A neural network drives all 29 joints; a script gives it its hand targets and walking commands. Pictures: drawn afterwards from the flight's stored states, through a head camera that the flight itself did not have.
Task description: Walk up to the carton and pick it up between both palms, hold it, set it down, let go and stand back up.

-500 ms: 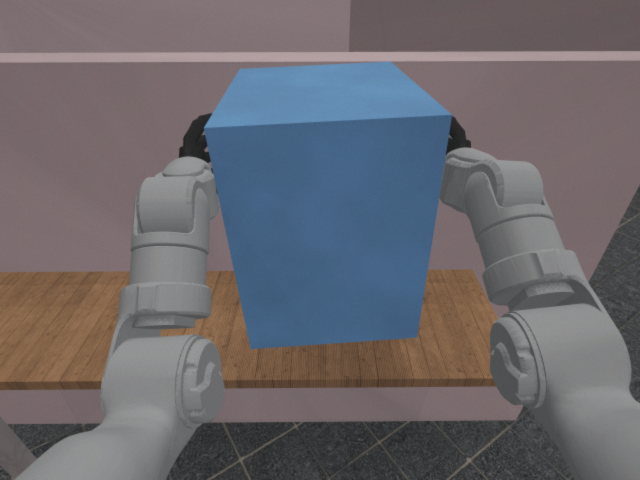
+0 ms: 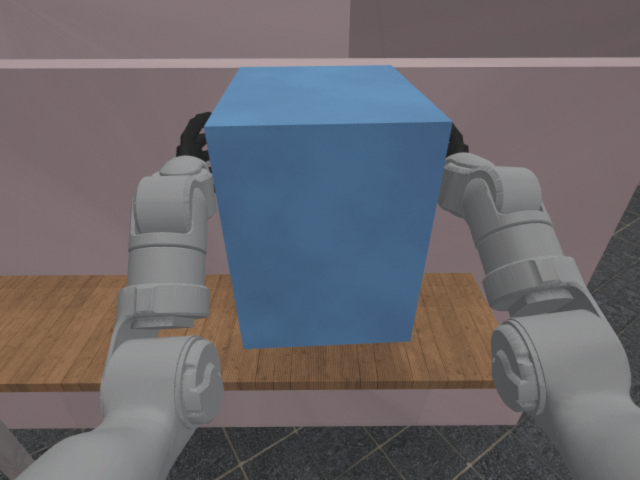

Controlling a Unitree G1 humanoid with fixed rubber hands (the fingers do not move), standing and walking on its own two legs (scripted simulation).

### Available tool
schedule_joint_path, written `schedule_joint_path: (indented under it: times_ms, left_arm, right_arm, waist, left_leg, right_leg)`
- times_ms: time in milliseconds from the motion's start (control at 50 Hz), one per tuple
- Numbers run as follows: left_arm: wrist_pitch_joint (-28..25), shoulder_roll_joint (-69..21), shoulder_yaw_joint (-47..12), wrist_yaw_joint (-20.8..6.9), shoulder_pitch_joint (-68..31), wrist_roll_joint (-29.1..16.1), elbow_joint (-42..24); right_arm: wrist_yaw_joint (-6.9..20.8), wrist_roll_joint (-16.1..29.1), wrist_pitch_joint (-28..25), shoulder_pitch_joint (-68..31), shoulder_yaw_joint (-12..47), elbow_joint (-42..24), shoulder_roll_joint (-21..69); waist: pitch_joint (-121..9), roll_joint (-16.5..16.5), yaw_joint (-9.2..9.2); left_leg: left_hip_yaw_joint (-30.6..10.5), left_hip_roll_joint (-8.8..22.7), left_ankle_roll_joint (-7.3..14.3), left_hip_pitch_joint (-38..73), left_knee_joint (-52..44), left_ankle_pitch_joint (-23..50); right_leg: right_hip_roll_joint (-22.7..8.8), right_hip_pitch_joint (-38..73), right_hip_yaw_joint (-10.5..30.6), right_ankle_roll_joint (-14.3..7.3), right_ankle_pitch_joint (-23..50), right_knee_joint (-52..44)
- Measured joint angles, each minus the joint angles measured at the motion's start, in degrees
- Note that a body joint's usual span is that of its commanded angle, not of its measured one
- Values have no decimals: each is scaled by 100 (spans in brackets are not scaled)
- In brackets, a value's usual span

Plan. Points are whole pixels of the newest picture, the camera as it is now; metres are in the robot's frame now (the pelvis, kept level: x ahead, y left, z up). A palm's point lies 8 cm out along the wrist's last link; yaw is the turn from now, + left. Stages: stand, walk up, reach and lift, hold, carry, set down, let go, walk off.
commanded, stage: set down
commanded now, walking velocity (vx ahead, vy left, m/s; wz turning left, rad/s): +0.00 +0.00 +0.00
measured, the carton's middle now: (321, 198) +0.41 +0.01 +0.24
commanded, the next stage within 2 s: none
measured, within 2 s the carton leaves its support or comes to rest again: neither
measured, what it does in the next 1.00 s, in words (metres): stands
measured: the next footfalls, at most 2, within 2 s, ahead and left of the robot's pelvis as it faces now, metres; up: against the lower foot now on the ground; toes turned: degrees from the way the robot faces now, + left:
none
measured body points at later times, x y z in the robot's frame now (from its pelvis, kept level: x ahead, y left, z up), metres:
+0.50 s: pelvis +0.01 +0.00 +0.00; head -0.05 +0.00 +0.45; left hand +0.43 +0.17 +0.26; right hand +0.44 -0.13 +0.25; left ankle +0.04 +0.14 -0.74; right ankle +0.03 -0.11 -0.74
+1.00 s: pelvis +0.01 +0.00 +0.00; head -0.04 +0.00 +0.45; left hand +0.43 +0.18 +0.24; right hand +0.44 -0.12 +0.22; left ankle +0.04 +0.14 -0.74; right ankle +0.03 -0.11 -0.74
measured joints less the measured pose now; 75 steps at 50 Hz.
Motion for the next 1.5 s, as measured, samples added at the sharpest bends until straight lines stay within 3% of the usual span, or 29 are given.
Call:
schedule_joint_path:
  times_ms: [60,200,360,560,740,880,1120,1500]
  left_arm:
    - [-218,1,33,-5,-24,0,145]
    - [-1125,0,455,-16,-346,0,1404]
    - [-1862,1,459,51,-348,2,1863]
    - [-1975,-14,218,176,-320,1,1883]
    - [-1988,-13,-327,217,-101,1,1720]
    - [-2085,-12,-334,218,-100,1,1716]
    - [-2450,-16,-176,220,-101,1,2262]
    - [-2753,-108,-176,314,-100,1,2457]
  right_arm:
    - [-5,-3,-174,-63,-1,139,0]
    - [314,-500,-908,-599,0,1493,6]
    - [512,-651,-1913,-728,-1,2342,39]
    - [612,-571,-2399,-324,9,2349,81]
    - [546,-324,-2413,468,208,1552,80]
    - [529,-323,-2407,400,207,1512,48]
    - [650,-531,-2581,-157,168,2454,14]
    - [759,-531,-3046,101,168,2593,15]
  waist:
    - [0,0,2]
    - [1,0,41]
    - [36,0,149]
    - [399,0,254]
    - [435,0,373]
    - [435,0,399]
    - [435,0,446]
    - [546,0,540]
  left_leg:
    - [0,0,0,0,0,14]
    - [-1,0,0,-1,0,16]
    - [-1,0,0,-1,0,-44]
    - [-31,5,-26,53,0,-86]
    - [-58,19,-41,33,0,-96]
    - [-59,19,-41,33,0,-82]
    - [-63,20,-41,31,0,-103]
    - [-79,63,-88,31,0,-184]
  right_leg:
    - [0,0,0,0,12,0]
    - [0,0,0,-1,11,0]
    - [0,0,-1,-10,-49,0]
    - [5,74,-29,-20,-95,-21]
    - [20,77,-55,-26,-90,-56]
    - [20,77,-54,-26,-71,-56]
    - [21,77,-59,-36,-98,-56]
    - [64,77,-74,-78,-181,-56]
